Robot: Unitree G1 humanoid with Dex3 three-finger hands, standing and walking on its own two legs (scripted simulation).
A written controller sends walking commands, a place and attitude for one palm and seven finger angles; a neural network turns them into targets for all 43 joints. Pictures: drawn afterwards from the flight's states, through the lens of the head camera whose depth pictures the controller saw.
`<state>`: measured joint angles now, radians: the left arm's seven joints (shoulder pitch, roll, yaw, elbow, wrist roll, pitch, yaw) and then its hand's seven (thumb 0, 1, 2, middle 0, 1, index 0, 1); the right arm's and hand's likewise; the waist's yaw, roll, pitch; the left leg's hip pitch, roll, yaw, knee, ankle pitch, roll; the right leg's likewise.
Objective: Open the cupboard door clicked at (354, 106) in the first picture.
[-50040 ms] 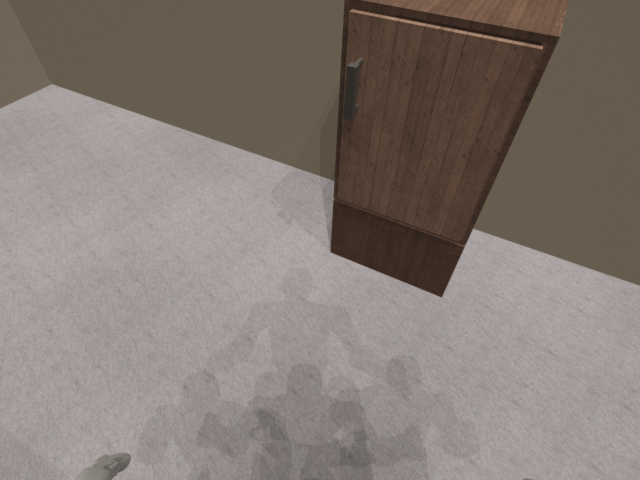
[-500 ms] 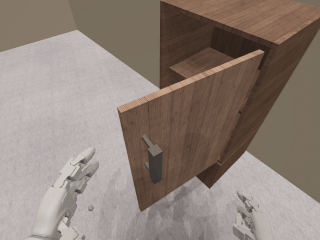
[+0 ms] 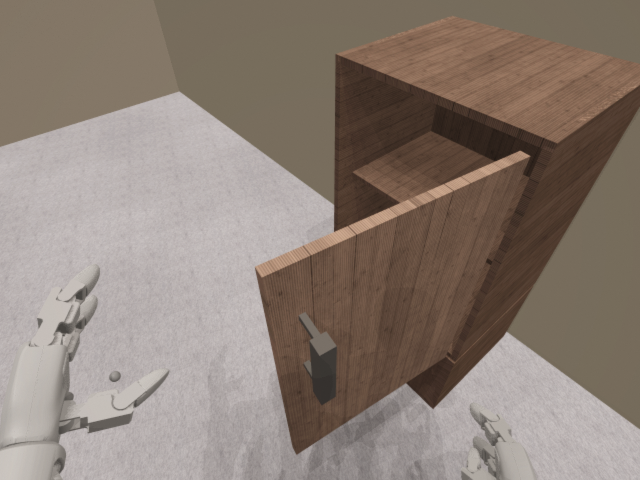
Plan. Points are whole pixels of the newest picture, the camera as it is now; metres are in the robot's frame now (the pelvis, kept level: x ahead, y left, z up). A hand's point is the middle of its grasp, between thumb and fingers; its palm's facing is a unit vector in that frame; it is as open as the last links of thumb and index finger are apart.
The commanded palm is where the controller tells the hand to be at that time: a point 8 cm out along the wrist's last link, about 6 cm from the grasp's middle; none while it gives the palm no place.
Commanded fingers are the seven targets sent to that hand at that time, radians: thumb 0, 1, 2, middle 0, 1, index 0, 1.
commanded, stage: draw the hand back to the body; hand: left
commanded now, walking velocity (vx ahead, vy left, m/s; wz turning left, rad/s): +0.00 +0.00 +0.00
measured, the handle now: (315, 358) +0.28 +0.05 -0.01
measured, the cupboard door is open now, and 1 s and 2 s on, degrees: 81 81 81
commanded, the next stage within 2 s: step back with the hand held close in 0.64 s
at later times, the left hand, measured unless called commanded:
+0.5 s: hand (102, 340) +0.19 +0.23 +0.16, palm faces +0.45 -0.80 -0.41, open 7.6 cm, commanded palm +0.14 +0.27 +0.18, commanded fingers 0.00 0.90 0.90 -0.20 -0.30 -0.20 -0.30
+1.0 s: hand (98, 350) +0.18 +0.23 +0.16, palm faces +0.36 -0.79 -0.49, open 7.4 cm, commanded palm +0.12 +0.28 +0.19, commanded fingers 0.00 0.90 0.90 -0.20 -0.30 -0.20 -0.30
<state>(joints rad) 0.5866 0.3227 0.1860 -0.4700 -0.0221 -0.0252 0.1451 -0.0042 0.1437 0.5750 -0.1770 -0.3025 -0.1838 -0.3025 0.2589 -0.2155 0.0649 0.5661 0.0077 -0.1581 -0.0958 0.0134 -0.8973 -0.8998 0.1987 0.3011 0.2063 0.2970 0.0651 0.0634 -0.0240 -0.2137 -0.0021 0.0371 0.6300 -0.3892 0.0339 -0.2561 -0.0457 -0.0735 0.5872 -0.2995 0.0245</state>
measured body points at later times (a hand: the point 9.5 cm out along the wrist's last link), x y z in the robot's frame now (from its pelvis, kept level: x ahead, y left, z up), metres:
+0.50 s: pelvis +0.01 -0.03 +0.02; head -0.01 -0.05 +0.46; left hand +0.16 +0.27 +0.19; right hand +0.19 -0.25 -0.07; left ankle -0.03 +0.09 -0.73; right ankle +0.01 -0.14 -0.73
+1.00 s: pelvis -0.03 -0.02 +0.02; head -0.01 -0.04 +0.46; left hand +0.16 +0.27 +0.19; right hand +0.15 -0.26 -0.07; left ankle -0.03 +0.09 -0.73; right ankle +0.01 -0.14 -0.73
